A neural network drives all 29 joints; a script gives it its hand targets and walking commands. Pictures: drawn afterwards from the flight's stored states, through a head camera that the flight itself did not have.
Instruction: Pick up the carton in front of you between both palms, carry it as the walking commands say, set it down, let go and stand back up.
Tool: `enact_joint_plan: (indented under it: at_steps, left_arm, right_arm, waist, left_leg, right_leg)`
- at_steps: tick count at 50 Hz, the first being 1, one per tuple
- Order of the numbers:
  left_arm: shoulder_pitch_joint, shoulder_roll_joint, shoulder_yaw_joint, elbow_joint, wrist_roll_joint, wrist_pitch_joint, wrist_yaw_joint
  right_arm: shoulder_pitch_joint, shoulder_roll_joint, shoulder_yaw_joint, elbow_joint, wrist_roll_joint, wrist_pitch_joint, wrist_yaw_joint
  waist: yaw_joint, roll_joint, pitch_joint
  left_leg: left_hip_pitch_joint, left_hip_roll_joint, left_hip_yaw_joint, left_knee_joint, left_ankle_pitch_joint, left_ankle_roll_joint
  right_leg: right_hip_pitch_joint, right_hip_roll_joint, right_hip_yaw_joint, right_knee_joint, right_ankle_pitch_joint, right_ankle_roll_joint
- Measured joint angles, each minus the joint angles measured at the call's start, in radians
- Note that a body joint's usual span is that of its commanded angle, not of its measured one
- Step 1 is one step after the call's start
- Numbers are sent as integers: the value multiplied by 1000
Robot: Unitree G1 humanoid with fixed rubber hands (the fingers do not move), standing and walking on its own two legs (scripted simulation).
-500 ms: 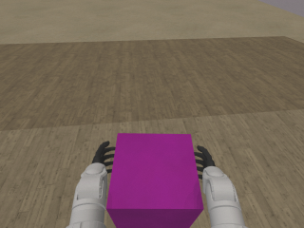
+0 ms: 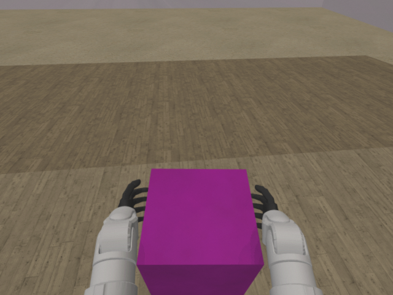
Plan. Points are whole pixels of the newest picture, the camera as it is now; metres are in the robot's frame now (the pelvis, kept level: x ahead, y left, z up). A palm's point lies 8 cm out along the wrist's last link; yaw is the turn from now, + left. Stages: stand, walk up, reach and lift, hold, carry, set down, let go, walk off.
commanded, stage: hold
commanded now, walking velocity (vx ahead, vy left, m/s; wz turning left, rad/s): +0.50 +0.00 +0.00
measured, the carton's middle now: (198, 236) +0.29 +0.00 -0.03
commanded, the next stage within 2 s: carry in 0.02 s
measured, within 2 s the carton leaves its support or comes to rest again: neither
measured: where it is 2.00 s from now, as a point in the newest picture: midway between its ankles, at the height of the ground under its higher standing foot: (188, 188)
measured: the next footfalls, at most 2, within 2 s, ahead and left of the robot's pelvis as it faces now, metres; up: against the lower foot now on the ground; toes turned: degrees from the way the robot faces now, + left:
right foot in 0.46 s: +0.19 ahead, -0.10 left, +0.00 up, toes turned -9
left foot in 0.82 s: +0.46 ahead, +0.14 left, +0.00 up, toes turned +15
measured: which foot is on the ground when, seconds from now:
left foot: down 0.00-0.46, up 0.48-0.80, down 0.82-1.00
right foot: down 0.00-0.18, up 0.20-0.44, down 0.46-0.84, up 0.86-1.00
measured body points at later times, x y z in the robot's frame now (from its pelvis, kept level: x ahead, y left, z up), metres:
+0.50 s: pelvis +0.13 +0.00 -0.01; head +0.10 +0.00 +0.44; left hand +0.42 +0.15 +0.08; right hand +0.41 -0.15 +0.08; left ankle +0.03 +0.11 -0.73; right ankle +0.15 -0.10 -0.75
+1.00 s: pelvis +0.41 +0.06 +0.00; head +0.43 +0.08 +0.45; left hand +0.70 +0.21 +0.06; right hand +0.69 -0.09 +0.06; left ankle +0.42 +0.13 -0.74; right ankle +0.36 -0.08 -0.66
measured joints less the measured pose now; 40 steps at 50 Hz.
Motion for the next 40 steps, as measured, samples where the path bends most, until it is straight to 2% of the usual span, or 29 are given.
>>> enact_joint_plan:
  at_steps: [2, 4, 6, 8, 10, 12, 14, 17, 21, 23, 24, 26, 28, 29, 31, 36, 40]
  left_arm:
    - [-5, -1, 2, 3, -1, 4, 1]
    - [2, 0, -10, -7, -9, 12, 7]
    - [6, 1, -30, -36, -19, 28, 13]
    - [17, 4, -54, -84, -34, 50, 24]
    - [40, 12, -67, -147, -58, 86, 33]
    - [69, 29, -78, -210, -89, 132, 43]
    - [81, 48, -90, -253, -125, 188, 50]
    - [72, 71, -115, -308, -173, 268, 66]
    - [71, 77, -133, -398, -203, 345, 79]
    - [75, 59, -132, -447, -202, 377, 80]
    - [80, 40, -135, -461, -194, 382, 85]
    - [105, 20, -160, -476, -177, 399, 89]
    - [137, 30, -183, -504, -179, 433, 94]
    - [151, 33, -186, -522, -182, 449, 97]
    - [164, 35, -184, -555, -189, 475, 103]
    - [145, 32, -167, -599, -198, 493, 107]
    - [124, 29, -157, -607, -199, 497, 107]
  right_arm:
    - [0, 0, -3, 1, 3, 1, 0]
    - [12, -3, 1, -12, 15, 7, -5]
    - [25, -9, 8, -46, 34, 18, -8]
    - [32, -19, 22, -86, 62, 35, -16]
    - [36, -21, 40, -123, 89, 63, -25]
    - [40, -14, 65, -160, 106, 107, -42]
    - [55, -13, 89, -208, 119, 161, -59]
    - [69, -28, 115, -292, 144, 245, -79]
    - [83, -31, 123, -410, 160, 333, -91]
    - [97, -26, 115, -472, 164, 367, -92]
    - [108, -32, 108, -497, 171, 380, -91]
    - [141, -41, 93, -531, 190, 408, -88]
    - [164, -31, 91, -549, 194, 437, -89]
    - [170, -30, 96, -555, 196, 450, -89]
    - [172, -31, 107, -566, 200, 467, -89]
    - [146, -29, 110, -595, 200, 476, -90]
    - [128, -27, 104, -604, 198, 479, -89]
  waist:
    - [-2, -3, -36]
    - [-7, -6, -79]
    - [-17, -15, -112]
    - [-23, -25, -139]
    - [-18, -39, -160]
    - [-11, -27, -179]
    - [-6, -13, -192]
    - [1, 4, -199]
    - [-4, 15, -204]
    - [-10, 8, -207]
    - [-12, 19, -212]
    - [-13, 18, -218]
    - [-13, -2, -216]
    - [-10, -9, -212]
    - [-1, -20, -201]
    - [21, -29, -180]
    - [27, -35, -177]
  left_leg:
    - [-54, 1, 1, 42, -33, -2]
    - [-118, 6, 5, 108, -147, 0]
    - [-177, 16, 48, 171, -195, 0]
    - [-192, 18, 94, 148, -183, 7]
    - [-193, 5, 113, 119, -99, 24]
    - [-190, 14, 129, 101, -62, 40]
    - [-173, 25, 133, 58, -68, 44]
    - [-140, 43, 129, -16, -55, 35]
    - [-108, 57, 124, -30, -89, 18]
    - [-119, 56, 117, 55, -160, 7]
    - [-152, 70, 121, 148, -208, 8]
    - [-253, 76, 130, 374, -272, 17]
    - [-358, 73, 151, 541, -286, 26]
    - [-401, 77, 161, 574, -265, 27]
    - [-466, 88, 176, 549, -193, 22]
    - [-527, 103, 213, 291, -34, 7]
    - [-466, 84, 288, 123, 44, 17]
  right_leg:
    - [-47, -1, -5, 30, -19, 3]
    - [-95, -2, -16, 62, -88, 3]
    - [-129, -10, -29, 70, -94, 1]
    - [-165, -22, -35, 94, -74, 1]
    - [-206, -39, -30, 165, -157, 0]
    - [-268, -47, -71, 283, -234, 3]
    - [-320, -50, -109, 347, -244, 3]
    - [-361, -47, -151, 312, -201, 5]
    - [-335, -34, -209, 125, -106, 9]
    - [-285, -32, -236, 29, -41, 1]
    - [-285, -27, -249, 42, 7, -20]
    - [-282, -31, -267, 92, -32, -49]
    - [-248, -41, -269, 80, -74, -54]
    - [-223, -44, -267, 57, -81, -49]
    - [-167, -48, -262, 2, -79, -35]
    - [-34, -62, -253, -81, -118, -4]
    - [47, -93, -241, -17, -235, 42]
